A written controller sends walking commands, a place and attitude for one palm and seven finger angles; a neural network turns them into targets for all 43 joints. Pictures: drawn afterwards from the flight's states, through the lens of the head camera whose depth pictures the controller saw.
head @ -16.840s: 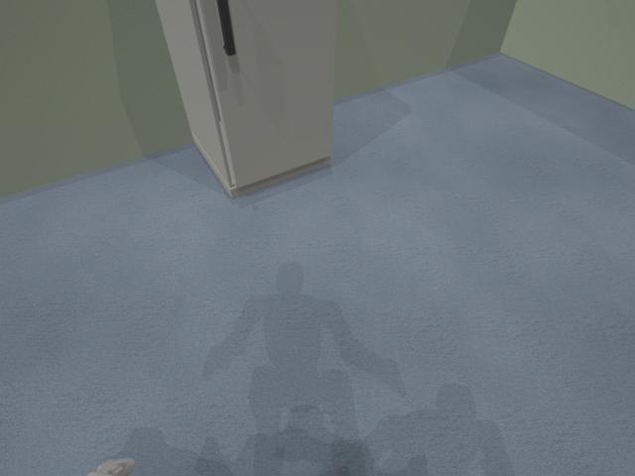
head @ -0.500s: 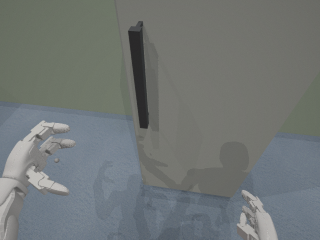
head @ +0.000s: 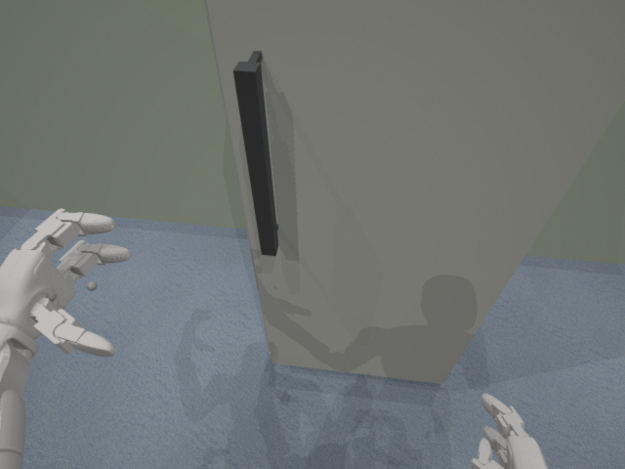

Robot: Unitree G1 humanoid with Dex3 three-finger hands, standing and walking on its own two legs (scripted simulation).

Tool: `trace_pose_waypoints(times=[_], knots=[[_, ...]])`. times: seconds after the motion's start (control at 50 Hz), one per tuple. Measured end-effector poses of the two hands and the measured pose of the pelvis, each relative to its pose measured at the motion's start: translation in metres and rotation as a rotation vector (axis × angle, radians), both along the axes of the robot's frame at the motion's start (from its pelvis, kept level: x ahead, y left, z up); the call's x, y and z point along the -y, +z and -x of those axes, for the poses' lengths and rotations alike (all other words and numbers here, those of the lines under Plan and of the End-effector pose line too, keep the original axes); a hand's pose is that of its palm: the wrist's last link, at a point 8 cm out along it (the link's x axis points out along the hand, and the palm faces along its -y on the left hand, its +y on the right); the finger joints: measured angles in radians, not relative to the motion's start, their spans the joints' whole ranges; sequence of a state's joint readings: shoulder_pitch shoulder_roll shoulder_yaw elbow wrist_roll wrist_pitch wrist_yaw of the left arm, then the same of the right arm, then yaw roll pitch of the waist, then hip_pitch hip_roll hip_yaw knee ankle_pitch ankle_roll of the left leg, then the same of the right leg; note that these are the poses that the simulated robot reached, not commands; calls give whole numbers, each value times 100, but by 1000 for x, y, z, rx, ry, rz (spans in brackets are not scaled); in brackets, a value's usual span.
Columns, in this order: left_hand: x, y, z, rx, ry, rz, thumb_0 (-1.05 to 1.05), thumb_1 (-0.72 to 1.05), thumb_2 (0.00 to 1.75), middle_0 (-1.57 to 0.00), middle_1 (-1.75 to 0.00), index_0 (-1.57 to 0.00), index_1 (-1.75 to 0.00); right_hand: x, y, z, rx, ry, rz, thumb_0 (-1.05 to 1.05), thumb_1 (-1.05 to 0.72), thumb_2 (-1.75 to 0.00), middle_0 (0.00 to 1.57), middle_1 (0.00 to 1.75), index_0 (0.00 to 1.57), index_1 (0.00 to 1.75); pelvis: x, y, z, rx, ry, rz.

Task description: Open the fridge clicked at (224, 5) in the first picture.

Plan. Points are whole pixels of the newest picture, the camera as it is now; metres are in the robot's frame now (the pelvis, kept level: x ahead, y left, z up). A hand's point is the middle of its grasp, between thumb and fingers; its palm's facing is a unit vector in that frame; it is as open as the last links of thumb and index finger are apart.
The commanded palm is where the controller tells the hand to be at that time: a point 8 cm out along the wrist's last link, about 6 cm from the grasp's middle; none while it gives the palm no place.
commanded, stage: raise the hand to about handle height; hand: left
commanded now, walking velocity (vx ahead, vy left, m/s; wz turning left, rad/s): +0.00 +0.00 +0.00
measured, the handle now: (264, 168) +0.52 +0.12 +0.12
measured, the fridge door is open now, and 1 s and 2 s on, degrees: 0 0 0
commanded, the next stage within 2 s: move the hooked fingers beside the handle in 0.22 s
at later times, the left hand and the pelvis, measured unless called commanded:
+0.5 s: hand (96, 282) +0.28 +0.27 +0.13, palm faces +0.02 -1.00 -0.04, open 14.0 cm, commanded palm +0.26 +0.31 +0.14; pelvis +0.00 -0.01 +0.00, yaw +1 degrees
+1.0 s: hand (153, 234) +0.35 +0.24 +0.13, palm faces -0.03 -1.00 -0.02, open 13.9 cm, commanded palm +0.33 +0.29 +0.13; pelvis +0.00 +0.00 +0.00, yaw -1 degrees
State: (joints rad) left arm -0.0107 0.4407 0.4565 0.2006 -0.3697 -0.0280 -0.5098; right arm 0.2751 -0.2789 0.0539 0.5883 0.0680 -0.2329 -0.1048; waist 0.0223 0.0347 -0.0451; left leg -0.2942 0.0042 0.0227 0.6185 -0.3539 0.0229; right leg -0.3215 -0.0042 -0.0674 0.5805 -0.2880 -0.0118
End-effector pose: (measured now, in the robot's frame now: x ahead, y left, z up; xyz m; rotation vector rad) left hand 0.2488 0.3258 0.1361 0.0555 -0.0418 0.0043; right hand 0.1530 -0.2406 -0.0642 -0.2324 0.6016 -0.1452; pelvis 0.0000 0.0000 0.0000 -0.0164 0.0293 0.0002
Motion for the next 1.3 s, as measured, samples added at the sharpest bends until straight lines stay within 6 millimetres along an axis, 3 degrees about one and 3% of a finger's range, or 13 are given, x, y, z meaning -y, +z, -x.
trace_pose_waypoints(times=[0.44,0.64,0.9,1.3], knots=[[-2,3,1,-28,29,2,-1,-50,30,-31,-120,-31,-120,-5,-1,-11,19,23,-22,1,-90,-90,20,30,21,30,6,1,2,11,16,-1],[21,1,-37,-19,-35,10,-1,-50,30,-31,-120,-30,-120,4,-8,4,-33,-16,1,1,-90,-90,20,30,21,30,6,0,7,-3,13,-3],[32,-5,-75,-53,-34,23,-1,-50,30,-30,-120,-30,-120,13,-18,30,-131,-72,-3,1,-90,-90,20,30,21,30,4,0,1,-33,-5,-7],[44,-5,-115,-46,-50,48,-1,-50,30,-30,-120,-30,-120,13,-23,34,-201,-96,-1,1,-90,-90,20,30,21,30,1,0,-5,-60,-8,-5]])
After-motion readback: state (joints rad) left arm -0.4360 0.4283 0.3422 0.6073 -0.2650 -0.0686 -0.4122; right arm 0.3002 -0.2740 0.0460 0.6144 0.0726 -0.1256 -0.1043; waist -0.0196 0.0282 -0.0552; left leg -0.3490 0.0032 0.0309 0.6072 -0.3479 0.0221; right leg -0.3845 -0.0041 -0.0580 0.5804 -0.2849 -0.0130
